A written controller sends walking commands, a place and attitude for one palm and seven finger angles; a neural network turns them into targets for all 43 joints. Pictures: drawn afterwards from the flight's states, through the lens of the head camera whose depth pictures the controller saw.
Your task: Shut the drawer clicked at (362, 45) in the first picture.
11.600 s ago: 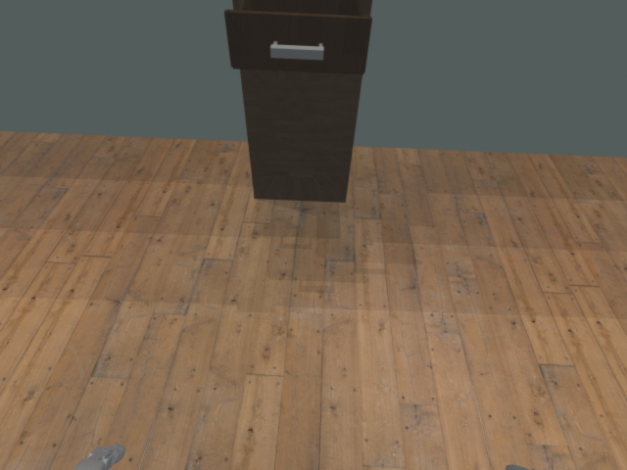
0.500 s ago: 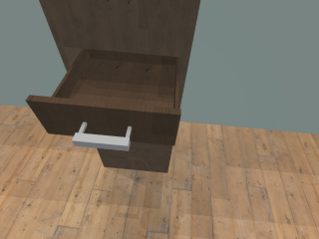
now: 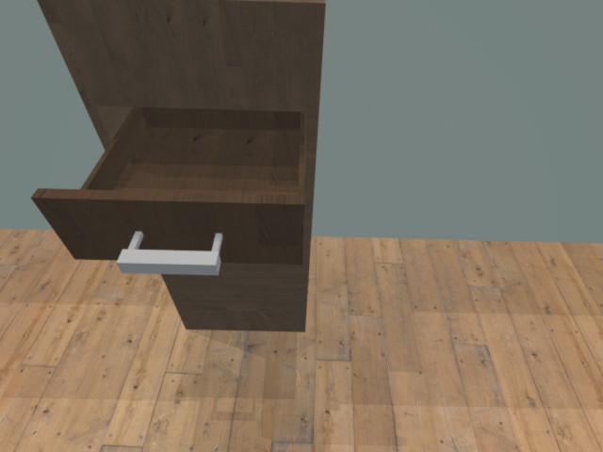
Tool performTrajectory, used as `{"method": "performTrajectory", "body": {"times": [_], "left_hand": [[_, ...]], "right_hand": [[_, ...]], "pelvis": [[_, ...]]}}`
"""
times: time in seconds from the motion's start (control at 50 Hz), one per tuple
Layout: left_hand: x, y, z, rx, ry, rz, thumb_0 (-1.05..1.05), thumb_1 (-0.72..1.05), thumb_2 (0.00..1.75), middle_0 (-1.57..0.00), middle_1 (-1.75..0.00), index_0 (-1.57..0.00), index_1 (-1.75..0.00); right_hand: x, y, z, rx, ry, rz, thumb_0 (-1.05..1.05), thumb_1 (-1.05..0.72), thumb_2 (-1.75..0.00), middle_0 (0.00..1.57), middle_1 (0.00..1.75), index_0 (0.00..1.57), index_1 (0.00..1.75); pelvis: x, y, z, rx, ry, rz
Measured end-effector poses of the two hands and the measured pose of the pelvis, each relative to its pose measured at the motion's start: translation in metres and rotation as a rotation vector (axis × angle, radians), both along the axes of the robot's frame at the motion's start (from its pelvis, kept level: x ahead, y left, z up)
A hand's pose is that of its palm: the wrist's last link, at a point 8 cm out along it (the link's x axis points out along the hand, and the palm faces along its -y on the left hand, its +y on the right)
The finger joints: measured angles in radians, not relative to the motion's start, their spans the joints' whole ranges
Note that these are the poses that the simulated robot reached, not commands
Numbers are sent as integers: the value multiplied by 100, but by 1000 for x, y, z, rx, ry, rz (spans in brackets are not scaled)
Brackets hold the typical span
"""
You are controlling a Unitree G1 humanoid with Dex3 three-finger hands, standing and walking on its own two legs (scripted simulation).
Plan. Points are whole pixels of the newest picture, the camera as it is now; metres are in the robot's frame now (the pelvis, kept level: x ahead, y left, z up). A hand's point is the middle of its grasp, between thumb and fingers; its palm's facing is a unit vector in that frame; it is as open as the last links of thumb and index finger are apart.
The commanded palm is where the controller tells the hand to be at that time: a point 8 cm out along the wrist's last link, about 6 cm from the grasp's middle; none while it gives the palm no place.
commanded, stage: look again from close up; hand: left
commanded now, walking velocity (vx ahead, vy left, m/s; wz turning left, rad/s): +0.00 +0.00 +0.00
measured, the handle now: (174, 250) +0.38 +0.22 +0.04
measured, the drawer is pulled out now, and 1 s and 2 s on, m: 0.25 0.25 0.25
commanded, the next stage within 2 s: raise the hand and make a fist in 0.64 s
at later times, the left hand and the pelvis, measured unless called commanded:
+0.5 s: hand out of the picture +0.05 +0.20 -0.18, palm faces +0.02 -0.97 -0.24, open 7.4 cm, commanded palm none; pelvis +0.02 +0.02 -0.01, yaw +0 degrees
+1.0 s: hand (157, 377) +0.20 +0.19 +0.03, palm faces +0.13 -0.99 -0.02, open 6.8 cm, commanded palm +0.12 +0.25 -0.04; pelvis -0.03 +0.03 -0.03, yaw +3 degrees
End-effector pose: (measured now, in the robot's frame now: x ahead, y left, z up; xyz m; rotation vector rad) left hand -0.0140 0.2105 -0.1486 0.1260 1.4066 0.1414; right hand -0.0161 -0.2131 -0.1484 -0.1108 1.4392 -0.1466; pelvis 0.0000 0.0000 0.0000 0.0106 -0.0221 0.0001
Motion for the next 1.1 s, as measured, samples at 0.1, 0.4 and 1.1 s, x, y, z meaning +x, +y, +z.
{"method": "performTrajectory", "body": {"times": [0.1,0.4,1.1], "left_hand": [[-10,-1,2,2,32,9,1,92,90,-20,-30,-20,-30],[37,38,3,83,-92,-17,1,91,90,-20,-30,-20,-30],[169,21,138,-139,-1443,-141,0,91,90,-39,-51,-39,-51]], "right_hand": [[-12,5,-1,14,35,-9,0,-91,-89,20,30,20,30],[50,1,-5,-28,-128,29,0,-91,-89,20,30,20,30],[156,-3,48,-97,-860,219,1,-90,-89,20,30,20,30]], "pelvis": [[1,0,1,-1,5,-1],[16,14,-9,-10,6,7],[-45,17,-57,-9,106,41]]}}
